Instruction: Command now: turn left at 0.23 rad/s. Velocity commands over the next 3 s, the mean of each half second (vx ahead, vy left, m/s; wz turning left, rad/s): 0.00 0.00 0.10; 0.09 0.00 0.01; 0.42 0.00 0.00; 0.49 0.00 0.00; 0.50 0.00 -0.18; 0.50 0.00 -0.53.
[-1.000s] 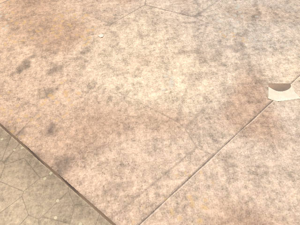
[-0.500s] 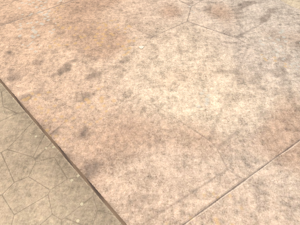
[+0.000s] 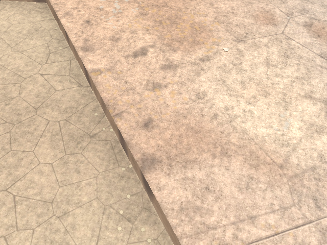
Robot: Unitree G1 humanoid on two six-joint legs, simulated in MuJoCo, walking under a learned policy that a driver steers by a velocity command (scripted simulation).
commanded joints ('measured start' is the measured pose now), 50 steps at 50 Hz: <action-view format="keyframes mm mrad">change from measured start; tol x8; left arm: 1 0 70 15 -60 2 -6 6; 38 85 6 -28 162 12 -51 -9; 50 274 74 0 244 24 -63 -22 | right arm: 1 -53 -132 -37 -58 1 -26 -13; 41 137 -52 -20 269 -23 -9 -23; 50 14 -6 -5 211 -30 -71 5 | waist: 1 17 164 -103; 9 6 162 -87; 13 -41 -72 -64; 39 -2 38 -34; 44 3 55 114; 50 44 -137 129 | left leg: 1 121 221 -204 -193 492 174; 8 91 228 -259 -207 225 190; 12 -28 92 -161 -184 -42 35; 13 48 54 -112 -168 -58 3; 38 125 57 -98 -137 221 3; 42 42 50 -127 -188 -308 51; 44 -38 57 -159 -197 -447 76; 50 -195 -14 29 95 -134 54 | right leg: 1 -29 -15 43 -94 104 6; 7 155 2 24 -480 98 -1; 10 319 5 27 -780 361 -44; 12 366 -83 112 -733 500 -100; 13 255 -75 119 -752 328 -126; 15 203 -49 102 -781 239 -98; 38 279 -7 59 -780 384 -73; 42 258 24 63 -769 -11 -140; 45 241 6 132 -783 -152 -190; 50 380 -242 485 -974 -57 -325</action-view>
